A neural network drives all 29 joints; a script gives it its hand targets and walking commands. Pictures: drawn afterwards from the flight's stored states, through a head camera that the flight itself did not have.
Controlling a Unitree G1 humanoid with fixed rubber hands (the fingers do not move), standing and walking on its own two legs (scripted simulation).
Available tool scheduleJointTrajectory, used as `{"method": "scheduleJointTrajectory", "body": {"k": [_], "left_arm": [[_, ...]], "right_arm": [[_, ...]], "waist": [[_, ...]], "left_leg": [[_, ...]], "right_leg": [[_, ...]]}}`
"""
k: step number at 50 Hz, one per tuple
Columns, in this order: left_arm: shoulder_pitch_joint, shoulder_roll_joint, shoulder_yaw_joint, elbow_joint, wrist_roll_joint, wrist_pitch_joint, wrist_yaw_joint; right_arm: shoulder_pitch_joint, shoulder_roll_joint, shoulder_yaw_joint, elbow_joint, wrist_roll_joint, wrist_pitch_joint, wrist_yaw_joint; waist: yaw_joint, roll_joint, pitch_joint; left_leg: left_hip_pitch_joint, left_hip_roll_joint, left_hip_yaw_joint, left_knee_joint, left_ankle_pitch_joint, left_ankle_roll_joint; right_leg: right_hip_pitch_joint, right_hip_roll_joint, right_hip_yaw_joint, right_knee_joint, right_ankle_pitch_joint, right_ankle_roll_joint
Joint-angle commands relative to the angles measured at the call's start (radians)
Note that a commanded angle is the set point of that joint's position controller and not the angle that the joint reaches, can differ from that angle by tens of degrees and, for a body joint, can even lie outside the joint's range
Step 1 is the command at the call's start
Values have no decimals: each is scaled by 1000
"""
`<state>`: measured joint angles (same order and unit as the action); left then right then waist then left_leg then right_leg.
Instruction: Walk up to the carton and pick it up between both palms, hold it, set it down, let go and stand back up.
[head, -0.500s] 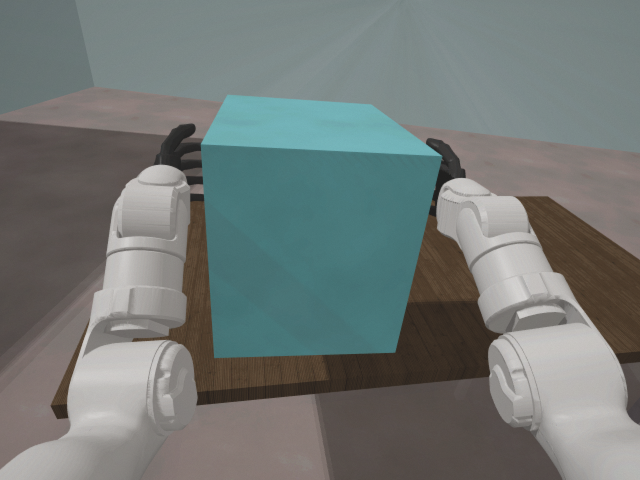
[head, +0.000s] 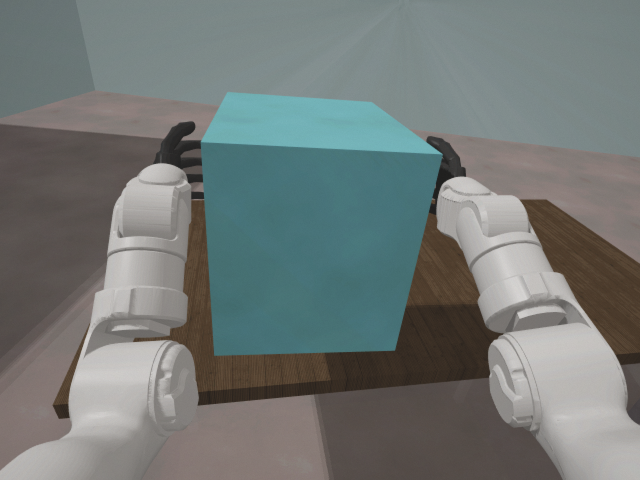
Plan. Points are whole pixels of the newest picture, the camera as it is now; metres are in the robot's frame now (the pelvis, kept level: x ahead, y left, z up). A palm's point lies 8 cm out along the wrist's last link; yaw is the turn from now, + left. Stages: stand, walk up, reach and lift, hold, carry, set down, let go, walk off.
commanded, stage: hold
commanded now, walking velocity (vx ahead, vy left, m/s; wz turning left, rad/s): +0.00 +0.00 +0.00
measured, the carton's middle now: (304, 210) +0.48 +0.02 +0.20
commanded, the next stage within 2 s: none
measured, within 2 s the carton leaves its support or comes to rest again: neither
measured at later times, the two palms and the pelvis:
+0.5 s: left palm (173, 174) +0.38 +0.18 +0.29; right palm (450, 186) +0.38 -0.15 +0.29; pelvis +0.01 +0.00 +0.00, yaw +0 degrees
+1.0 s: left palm (169, 168) +0.37 +0.18 +0.30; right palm (453, 181) +0.37 -0.15 +0.30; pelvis +0.00 +0.00 +0.00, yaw +0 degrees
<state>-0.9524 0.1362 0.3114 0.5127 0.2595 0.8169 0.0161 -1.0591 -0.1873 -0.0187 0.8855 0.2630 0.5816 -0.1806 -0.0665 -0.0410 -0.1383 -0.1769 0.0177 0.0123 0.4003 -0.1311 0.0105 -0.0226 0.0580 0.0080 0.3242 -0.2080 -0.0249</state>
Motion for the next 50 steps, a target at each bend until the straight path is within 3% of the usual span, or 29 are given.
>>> {"method": "scheduleJointTrajectory", "body": {"k": [1, 2, 5, 6, 7, 8, 13, 15, 16, 17, 19, 20, 22, 24, 25, 26, 30, 33, 34, 35, 36, 38, 40, 42, 45, 46, 48, 49, 50], "left_arm": [[-746, -619, -328, -193, -238, -94, -153], [-788, -606, -313, -155, -232, -94, -162], [-750, -559, -250, -82, -195, -85, -180], [-727, -580, -260, -55, -178, -75, -193], [-695, -572, -234, -43, -165, -66, -199], [-700, -536, -190, 16, -141, -62, -211], [-737, -590, -300, -175, -222, -81, -199], [-775, -587, -300, -218, -234, -98, -188], [-802, -592, -312, -211, -232, -100, -183], [-811, -605, -324, -218, -246, -108, -173], [-806, -628, -370, -270, -274, -108, -162], [-759, -651, -388, -310, -277, -101, -152], [-777, -632, -376, -275, -280, -100, -149], [-742, -576, -302, -175, -233, -86, -167], [-770, -562, -306, -211, -213, -85, -173], [-705, -584, -310, -185, -215, -67, -182], [-657, -517, -207, -85, -147, -49, -227], [-704, -536, -241, -116, -169, -47, -249], [-681, -527, -212, -70, -150, -48, -248], [-729, -564, -270, -178, -189, -58, -243], [-733, -573, -293, -172, -197, -62, -233], [-793, -589, -317, -264, -227, -81, -212], [-777, -613, -332, -247, -253, -93, -184], [-781, -634, -388, -304, -283, -99, -164], [-745, -613, -342, -196, -254, -81, -168], [-734, -606, -337, -246, -241, -84, -173], [-689, -581, -287, -162, -201, -69, -185], [-691, -536, -238, -125, -169, -64, -198], [-637, -563, -254, -106, -176, -56, -207]], "right_arm": [[-779, 527, 167, -356, 178, -104, 151], [-781, 524, 141, -299, 163, -103, 152], [-766, 523, 117, -255, 141, -96, 146], [-782, 499, 102, -246, 132, -94, 144], [-766, 492, 84, -227, 130, -88, 144], [-757, 477, 82, -182, 119, -74, 147], [-815, 527, 141, -373, 171, -106, 138], [-816, 569, 171, -388, 187, -105, 132], [-786, 548, 142, -341, 168, -104, 132], [-815, 560, 151, -358, 180, -108, 141], [-779, 550, 151, -382, 183, -102, 143], [-754, 540, 174, -422, 201, -108, 143], [-770, 517, 152, -393, 192, -105, 145], [-747, 526, 149, -337, 168, -86, 132], [-703, 533, 160, -312, 176, -83, 135], [-698, 495, 142, -322, 181, -80, 131], [-725, 469, 137, -270, 166, -54, 130], [-758, 471, 114, -302, 154, -53, 124], [-749, 483, 120, -289, 158, -46, 120], [-775, 504, 144, -356, 174, -61, 120], [-763, 483, 130, -330, 174, -61, 126], [-782, 535, 155, -375, 184, -80, 132], [-796, 531, 163, -413, 187, -94, 144], [-780, 538, 179, -444, 204, -100, 142], [-765, 498, 155, -365, 181, -93, 137], [-695, 506, 149, -334, 186, -80, 136], [-706, 493, 128, -293, 165, -79, 139], [-724, 506, 138, -274, 155, -65, 134], [-698, 481, 130, -278, 158, -64, 138]], "waist": [[-16, 118, -366], [-32, 120, -324], [-14, 78, -230], [-19, 116, -212], [-22, 99, -199], [-1, 96, -136], [-32, 86, -321], [-13, 75, -347], [-29, 121, -358], [-20, 103, -370], [-48, 144, -423], [-47, 156, -462], [-60, 153, -443], [-40, 92, -332], [-29, 124, -342], [-65, 125, -319], [-3, 69, -228], [-26, 84, -223], [-14, 67, -188], [-31, 98, -299], [-46, 132, -305], [-27, 126, -363], [-29, 113, -402], [-51, 151, -470], [-50, 127, -353], [-57, 142, -368], [-37, 117, -311], [-17, 69, -257], [-32, 79, -237]], "left_leg": [[293, -2, -76, -61, 170, -44], [274, 5, -73, -73, 114, -48], [228, -7, -60, -97, 56, -24], [205, 0, -62, -101, 47, -30], [198, 2, -64, -109, 25, -28], [174, -6, -57, -123, -37, -15], [253, -5, -63, -69, 158, -36], [272, -15, -59, -60, 181, -29], [281, -10, -61, -64, 130, -40], [265, 2, -76, -72, 111, -36], [300, 2, -80, -58, 153, -51], [341, 5, -81, -38, 253, -69], [338, 7, -87, -42, 236, -64], [305, -10, -63, -54, 182, -35], [300, -11, -65, -49, 195, -45], [310, 1, -71, -56, 220, -60], [250, -13, -48, -86, 144, -21], [222, -10, -49, -93, 90, -37], [207, -15, -46, -99, 95, -26], [233, -15, -54, -72, 160, -40], [243, -12, -56, -79, 135, -52], [265, -4, -62, -84, 138, -47], [299, -1, -68, -74, 161, -51], [341, -1, -79, -44, 230, -60], [308, 5, -83, -59, 199, -60], [318, 2, -78, -53, 243, -66], [292, -7, -65, -69, 177, -43], [254, -12, -57, -82, 143, -21], [271, -2, -60, -89, 161, -33]], "right_leg": [[-148, -1, 2, -100, 166, 24], [-166, -9, 2, -111, 109, 25], [-166, -19, 9, -120, 78, 26], [-160, -23, 14, -125, 74, 20], [-144, -20, 14, -126, 62, 20], [-162, -28, 25, -139, 14, 17], [-111, -8, 6, -98, 181, 30], [-108, -7, 3, -105, 185, 41], [-130, -10, 7, -105, 148, 30], [-141, -9, 3, -102, 121, 33], [-133, -4, 2, -100, 168, 28], [-123, 3, 2, -83, 253, 21], [-146, -2, 1, -92, 212, 20], [-145, -9, 3, -112, 176, 35], [-122, -12, 6, -105, 191, 32], [-114, -13, 11, -110, 220, 29], [-113, -22, 17, -112, 152, 31], [-116, -22, 17, -116, 126, 25], [-110, -23, 22, -121, 128, 27], [-87, -11, 12, -94, 186, 29], [-125, -15, 15, -94, 163, 19], [-104, -10, 10, -98, 151, 21], [-131, -3, 4, -97, 149, 21], [-156, 1, -6, -85, 217, 30], [-145, -5, 6, -101, 193, 19], [-129, -3, -2, -90, 217, 22], [-143, -18, 10, -111, 173, 24], [-114, -22, 10, -117, 162, 28], [-110, -15, 6, -116, 182, 28]]}}
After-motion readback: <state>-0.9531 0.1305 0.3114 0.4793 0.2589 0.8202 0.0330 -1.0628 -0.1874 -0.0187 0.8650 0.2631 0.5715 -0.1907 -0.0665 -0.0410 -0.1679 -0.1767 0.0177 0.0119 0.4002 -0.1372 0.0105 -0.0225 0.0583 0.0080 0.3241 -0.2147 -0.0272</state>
